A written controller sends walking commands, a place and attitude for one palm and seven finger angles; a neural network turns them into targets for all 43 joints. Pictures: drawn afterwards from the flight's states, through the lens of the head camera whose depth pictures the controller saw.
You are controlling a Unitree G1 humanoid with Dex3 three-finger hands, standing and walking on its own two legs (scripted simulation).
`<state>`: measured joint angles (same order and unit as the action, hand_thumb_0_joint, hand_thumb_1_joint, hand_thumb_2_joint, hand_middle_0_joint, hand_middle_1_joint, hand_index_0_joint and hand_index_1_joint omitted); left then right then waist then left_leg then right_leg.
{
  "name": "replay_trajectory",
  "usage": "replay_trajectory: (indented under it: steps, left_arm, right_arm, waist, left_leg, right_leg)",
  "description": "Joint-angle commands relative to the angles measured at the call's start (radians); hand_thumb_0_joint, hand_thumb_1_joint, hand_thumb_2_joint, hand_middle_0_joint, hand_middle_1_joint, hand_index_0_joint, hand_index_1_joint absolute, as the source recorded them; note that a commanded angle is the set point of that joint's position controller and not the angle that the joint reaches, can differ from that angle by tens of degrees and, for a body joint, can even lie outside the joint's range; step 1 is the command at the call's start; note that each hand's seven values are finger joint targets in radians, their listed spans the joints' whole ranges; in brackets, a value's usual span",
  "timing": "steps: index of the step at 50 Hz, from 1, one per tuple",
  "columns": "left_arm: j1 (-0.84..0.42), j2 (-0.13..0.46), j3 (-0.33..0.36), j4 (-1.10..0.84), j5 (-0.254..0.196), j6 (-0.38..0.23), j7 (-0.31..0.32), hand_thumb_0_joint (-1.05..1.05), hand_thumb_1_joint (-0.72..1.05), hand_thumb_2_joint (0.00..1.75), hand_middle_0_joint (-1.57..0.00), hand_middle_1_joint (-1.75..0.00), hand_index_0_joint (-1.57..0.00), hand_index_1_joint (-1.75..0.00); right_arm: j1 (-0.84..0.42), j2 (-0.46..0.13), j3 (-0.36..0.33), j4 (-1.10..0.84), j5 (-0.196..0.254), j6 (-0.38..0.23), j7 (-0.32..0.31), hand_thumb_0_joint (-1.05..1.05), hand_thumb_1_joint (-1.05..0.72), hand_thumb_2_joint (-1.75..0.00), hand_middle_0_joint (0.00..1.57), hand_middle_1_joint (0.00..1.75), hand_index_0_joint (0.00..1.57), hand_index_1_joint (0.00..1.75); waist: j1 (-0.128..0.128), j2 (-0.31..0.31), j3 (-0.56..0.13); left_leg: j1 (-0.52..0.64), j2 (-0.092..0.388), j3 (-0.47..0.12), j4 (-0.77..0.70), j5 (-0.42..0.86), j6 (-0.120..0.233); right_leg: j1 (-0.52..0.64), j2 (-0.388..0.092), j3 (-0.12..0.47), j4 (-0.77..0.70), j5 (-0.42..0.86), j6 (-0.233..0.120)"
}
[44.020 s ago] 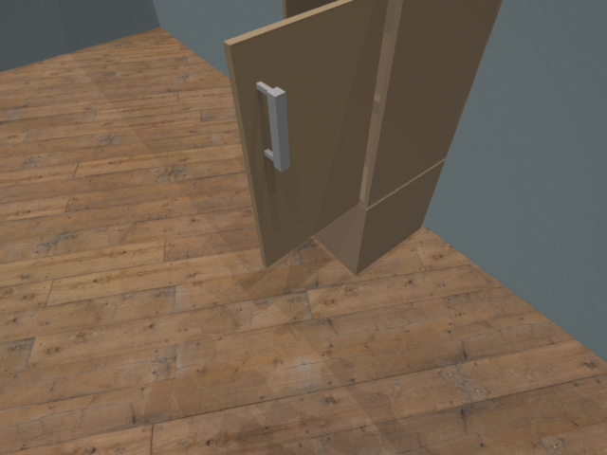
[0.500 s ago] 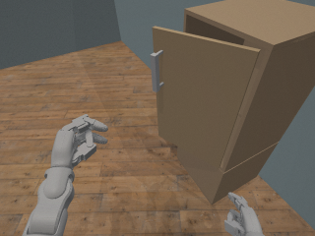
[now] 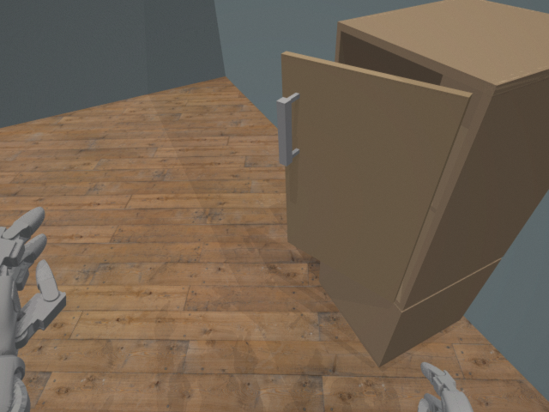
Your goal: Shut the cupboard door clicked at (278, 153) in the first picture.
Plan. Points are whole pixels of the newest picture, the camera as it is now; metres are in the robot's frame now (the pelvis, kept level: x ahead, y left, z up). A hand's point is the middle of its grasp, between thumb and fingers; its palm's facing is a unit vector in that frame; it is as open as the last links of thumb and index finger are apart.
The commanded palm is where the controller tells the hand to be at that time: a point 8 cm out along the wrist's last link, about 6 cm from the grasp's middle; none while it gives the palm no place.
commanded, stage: draw the hand back to the body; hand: left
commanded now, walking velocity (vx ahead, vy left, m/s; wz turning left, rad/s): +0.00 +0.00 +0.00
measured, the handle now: (290, 129) +0.67 +0.06 +0.09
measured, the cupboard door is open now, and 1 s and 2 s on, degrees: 25 25 25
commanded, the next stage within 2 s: step back with the hand held close in 0.20 s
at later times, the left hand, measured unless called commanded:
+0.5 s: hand (71, 299) +0.18 +0.27 +0.15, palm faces +0.43 -0.79 -0.44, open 7.4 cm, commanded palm +0.13 +0.30 +0.17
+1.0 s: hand (21, 351) +0.12 +0.28 +0.15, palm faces +0.47 -0.76 -0.44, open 7.4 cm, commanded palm +0.06 +0.31 +0.17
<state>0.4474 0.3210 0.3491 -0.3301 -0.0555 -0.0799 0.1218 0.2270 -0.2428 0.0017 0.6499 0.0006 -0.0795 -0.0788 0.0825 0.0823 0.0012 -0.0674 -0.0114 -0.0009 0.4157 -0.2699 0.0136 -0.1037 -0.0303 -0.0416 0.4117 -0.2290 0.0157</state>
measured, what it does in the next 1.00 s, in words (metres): shifts its weight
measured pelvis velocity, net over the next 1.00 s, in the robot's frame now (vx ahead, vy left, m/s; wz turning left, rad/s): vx -0.08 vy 0.02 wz -0.02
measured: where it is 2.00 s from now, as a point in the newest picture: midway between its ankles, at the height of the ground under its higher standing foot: outside the picture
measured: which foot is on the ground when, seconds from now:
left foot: down 0.00-1.00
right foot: down 0.00-1.00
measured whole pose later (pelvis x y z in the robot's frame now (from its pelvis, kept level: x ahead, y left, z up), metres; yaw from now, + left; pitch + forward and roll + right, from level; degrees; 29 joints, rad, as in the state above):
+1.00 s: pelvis -0.08 +0.02 -0.02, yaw -1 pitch -1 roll -1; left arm 0.50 0.38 0.43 -0.44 -0.01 -0.22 0.16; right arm 0.25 -0.22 0.01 0.56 0.01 -0.04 -0.08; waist 0.01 0.01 0.00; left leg -0.40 -0.01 0.03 0.70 -0.30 0.05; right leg -0.41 -0.03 -0.01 0.63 -0.20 0.03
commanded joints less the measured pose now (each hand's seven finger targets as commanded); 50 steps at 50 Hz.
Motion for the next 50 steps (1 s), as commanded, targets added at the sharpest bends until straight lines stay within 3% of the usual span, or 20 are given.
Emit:
replay_trajectory:
  steps: [1, 4, 5, 8, 13, 16, 17, 18, 21, 24, 28, 31, 34, 35, 39, 43, 44, 48, 49, 50]
  left_arm:
    - [-0.149, 0.208, 0.097, -0.229, 0.003, -0.078, 0.013, 0.0, 0.9, 0.9, -0.2, -0.3, -0.2, -0.3]
    - [-0.115, 0.235, 0.133, -0.215, 0.0, -0.08, 0.015, 0.0, 0.9, 0.9, -0.2, -0.3, -0.2, -0.3]
    - [-0.123, 0.21, 0.113, -0.233, 0.0, -0.082, 0.011, 0.0, 0.9, 0.9, -0.2, -0.3, -0.2, -0.3]
    - [-0.11, 0.205, 0.115, -0.237, 0.0, -0.082, 0.009, 0.0, 0.9, 0.9, -0.2, -0.3, -0.2, -0.3]
    - [-0.09, 0.204, 0.121, -0.215, -0.006, -0.077, 0.004, 0.0, 0.9, 0.9, -0.2, -0.3, -0.2, -0.3]
    - [-0.09, 0.202, 0.116, -0.217, -0.006, -0.077, 0.004, 0.0, 0.9, 0.9, -0.2, -0.3, -0.2, -0.3]
    - [-0.166, 0.292, 0.2, -0.25, -0.009, -0.113, 0.01, 0.0, 0.9, 0.9, -0.2, -0.3, -0.2, -0.3]
    - [-0.073, 0.235, 0.156, -0.186, -0.006, -0.121, 0.006, 0.0, 0.9, 0.9, -0.2, -0.3, -0.2, -0.3]
    - [-0.02, 0.226, 0.138, -0.191, 0.0, -0.136, 0.009, 0.0, 0.9, 0.9, -0.2, -0.3, -0.2, -0.3]
    - [0.007, 0.26, 0.166, -0.236, 0.0, -0.144, 0.024, 0.0, 0.9, 0.9, -0.2, -0.3, -0.2, -0.3]
    - [0.044, 0.282, 0.196, -0.283, -0.005, -0.144, 0.038, 0.0, 0.9, 0.9, -0.2, -0.3, -0.2, -0.3]
    - [0.054, 0.289, 0.205, -0.324, -0.004, -0.144, 0.042, 0.0, 0.9, 0.9, -0.2, -0.3, -0.2, -0.3]
    - [0.07, 0.3, 0.229, -0.331, 0.0, -0.148, 0.044, 0.0, 0.9, 0.9, -0.2, -0.3, -0.2, -0.3]
    - [0.076, 0.276, 0.211, -0.319, 0.001, -0.15, 0.043, 0.0, 0.9, 0.9, -0.2, -0.3, -0.2, -0.3]
    - [0.051, 0.28, 0.229, -0.304, 0.017, -0.164, 0.047, 0.0, 0.9, 0.9, -0.2, -0.3, -0.2, -0.3]
    - [0.012, 0.254, 0.209, -0.3, 0.031, -0.186, 0.052, 0.0, 0.9, 0.9, -0.2, -0.3, -0.2, -0.3]
    - [-0.005, 0.28, 0.228, -0.324, 0.038, -0.194, 0.054, 0.0, 0.9, 0.9, -0.2, -0.3, -0.2, -0.3]
    - [-0.038, 0.267, 0.211, -0.339, 0.043, -0.213, 0.06, 0.0, 0.9, 0.9, -0.2, -0.3, -0.2, -0.3]
    - [-0.049, 0.292, 0.234, -0.348, 0.046, -0.219, 0.062, 0.0, 0.9, 0.9, -0.2, -0.3, -0.2, -0.3]
    - [-0.041, 0.272, 0.216, -0.345, 0.042, -0.222, 0.064, 0.0, 0.9, 0.9, -0.2, -0.3, -0.2, -0.3]
  right_arm:
    - [-0.149, -0.084, -0.025, -0.167, 0.004, -0.072, -0.012, 0.0, -0.9, -0.9, 0.2, 0.3, 0.2, 0.3]
    - [-0.151, -0.08, -0.021, -0.162, 0.001, -0.074, -0.012, 0.0, -0.9, -0.9, 0.2, 0.3, 0.2, 0.3]
    - [-0.159, -0.069, -0.019, -0.169, 0.004, -0.073, -0.012, 0.0, -0.9, -0.9, 0.2, 0.3, 0.2, 0.3]
    - [-0.154, -0.066, -0.018, -0.168, 0.003, -0.074, -0.009, 0.0, -0.9, -0.9, 0.2, 0.3, 0.2, 0.3]
    - [-0.152, -0.068, -0.02, -0.171, 0.003, -0.07, -0.007, 0.0, -0.9, -0.9, 0.2, 0.3, 0.2, 0.3]
    - [-0.154, -0.069, -0.022, -0.171, 0.002, -0.069, -0.007, 0.0, -0.9, -0.9, 0.2, 0.3, 0.2, 0.3]
    - [-0.146, -0.108, -0.034, -0.2, 0.014, -0.048, -0.003, 0.0, -0.9, -0.9, 0.2, 0.3, 0.2, 0.3]
    - [-0.134, -0.096, -0.034, -0.185, 0.009, -0.037, -0.005, 0.0, -0.9, -0.9, 0.2, 0.3, 0.2, 0.3]
    - [-0.13, -0.091, -0.04, -0.189, 0.011, -0.014, -0.001, 0.0, -0.9, -0.9, 0.2, 0.3, 0.2, 0.3]
    - [-0.133, -0.1, -0.05, -0.196, 0.012, 0.003, -0.008, 0.0, -0.9, -0.9, 0.2, 0.3, 0.2, 0.3]
    - [-0.13, -0.106, -0.056, -0.229, 0.015, 0.031, -0.019, 0.0, -0.9, -0.9, 0.2, 0.3, 0.2, 0.3]
    - [-0.13, -0.109, -0.055, -0.248, 0.015, 0.041, -0.024, 0.0, -0.9, -0.9, 0.2, 0.3, 0.2, 0.3]
    - [-0.127, -0.12, -0.061, -0.254, 0.011, 0.038, -0.025, 0.0, -0.9, -0.9, 0.2, 0.3, 0.2, 0.3]
    - [-0.119, -0.112, -0.057, -0.256, 0.013, 0.038, -0.024, 0.0, -0.9, -0.9, 0.2, 0.3, 0.2, 0.3]
    - [-0.105, -0.128, -0.061, -0.254, 0.012, 0.025, -0.021, 0.0, -0.9, -0.9, 0.2, 0.3, 0.2, 0.3]
    - [-0.085, -0.125, -0.057, -0.257, 0.017, 0.007, -0.018, 0.0, -0.9, -0.9, 0.2, 0.3, 0.2, 0.3]
    - [-0.089, -0.131, -0.058, -0.255, 0.015, 0.001, -0.018, 0.0, -0.9, -0.9, 0.2, 0.3, 0.2, 0.3]
    - [-0.073, -0.119, -0.053, -0.247, 0.011, -0.02, -0.016, 0.0, -0.9, -0.9, 0.2, 0.3, 0.2, 0.3]
    - [-0.071, -0.125, -0.055, -0.238, 0.005, -0.025, -0.016, 0.0, -0.9, -0.9, 0.2, 0.3, 0.2, 0.3]
    - [-0.07, -0.109, -0.048, -0.236, 0.005, -0.03, -0.015, 0.0, -0.9, -0.9, 0.2, 0.3, 0.2, 0.3]
  waist:
    - [-0.018, -0.03, -0.044]
    - [-0.009, -0.023, -0.035]
    - [-0.013, 0.005, -0.029]
    - [-0.015, 0.031, -0.026]
    - [-0.016, -0.024, -0.014]
    - [-0.017, -0.017, -0.018]
    - [-0.059, -0.026, 0.016]
    - [-0.063, -0.088, -0.01]
    - [-0.071, -0.117, -0.061]
    - [-0.073, -0.071, -0.118]
    - [-0.071, -0.053, -0.17]
    - [-0.068, -0.002, -0.185]
    - [-0.062, 0.034, -0.16]
    - [-0.067, 0.016, -0.135]
    - [-0.07, 0.033, -0.085]
    - [-0.083, 0.004, -0.045]
    - [-0.081, 0.008, -0.053]
    - [-0.088, -0.053, -0.036]
    - [-0.087, -0.067, -0.043]
    - [-0.088, -0.081, -0.044]
  left_leg:
    - [-0.065, 0.018, 0.01, -0.084, 0.205, -0.001]
    - [-0.081, 0.017, 0.011, -0.087, 0.186, -0.003]
    - [-0.078, 0.018, 0.017, -0.089, 0.187, -0.004]
    - [-0.078, 0.019, 0.022, -0.084, 0.203, -0.009]
    - [-0.084, 0.023, 0.026, -0.084, 0.21, -0.004]
    - [-0.08, 0.024, 0.026, -0.084, 0.205, -0.003]
    - [-0.157, 0.045, 0.014, -0.028, 0.107, 0.018]
    - [-0.149, 0.041, 0.003, 0.006, 0.099, 0.019]
    - [-0.149, 0.038, 0.001, 0.059, 0.121, 0.014]
    - [-0.147, 0.052, -0.011, 0.053, 0.209, 0.011]
    - [-0.18, 0.085, -0.028, 0.029, 0.372, 0.008]
    - [-0.233, 0.108, -0.05, 0.005, 0.395, 0.01]
    - [-0.338, 0.13, -0.08, -0.035, 0.286, 0.027]
    - [-0.376, 0.135, -0.079, -0.042, 0.234, 0.032]
    - [-0.585, 0.153, -0.107, -0.098, -0.108, 0.063]
    - [-0.71, 0.14, -0.107, -0.083, -0.364, 0.081]
    - [-0.711, 0.138, -0.113, -0.078, -0.381, 0.083]
    - [-0.683, 0.096, -0.088, 0.016, -0.415, 0.072]
    - [-0.658, 0.089, -0.092, 0.029, -0.405, 0.066]
    - [-0.619, 0.078, -0.083, 0.051, -0.364, 0.057]
  right_leg:
    - [0.026, 0.019, -0.005, -0.059, 0.102, -0.024]
    - [0.042, 0.02, -0.003, -0.069, 0.089, -0.026]
    - [0.037, 0.018, 0.001, -0.068, 0.091, -0.026]
    - [0.036, 0.022, -0.001, -0.066, 0.11, -0.028]
    - [0.032, 0.024, 0.0, -0.072, 0.123, -0.023]
    - [0.032, 0.022, 0.003, -0.074, 0.117, -0.023]
    - [-0.056, -0.031, 0.104, -0.122, 0.128, -0.033]
    - [-0.07, -0.064, 0.115, -0.128, 0.128, -0.043]
    - [-0.097, -0.108, 0.132, -0.11, 0.154, -0.059]
    - [-0.078, -0.103, 0.111, -0.047, 0.26, -0.055]
    - [-0.017, -0.062, 0.074, 0.066, 0.399, -0.031]
    - [0.018, -0.04, 0.06, 0.132, 0.403, -0.019]
    - [0.041, -0.016, 0.056, 0.17, 0.326, -0.008]
    - [0.041, -0.018, 0.059, 0.178, 0.31, -0.008]
    - [0.102, -0.001, 0.073, 0.23, 0.21, -0.003]
    - [0.095, -0.01, 0.107, 0.241, 0.117, -0.008]
    - [0.096, -0.01, 0.112, 0.232, 0.099, -0.009]
    - [-0.016, -0.04, 0.182, 0.148, -0.058, -0.027]
    - [-0.037, -0.052, 0.196, 0.118, -0.094, -0.035]
    - [-0.08, -0.069, 0.206, 0.094, -0.111, -0.043]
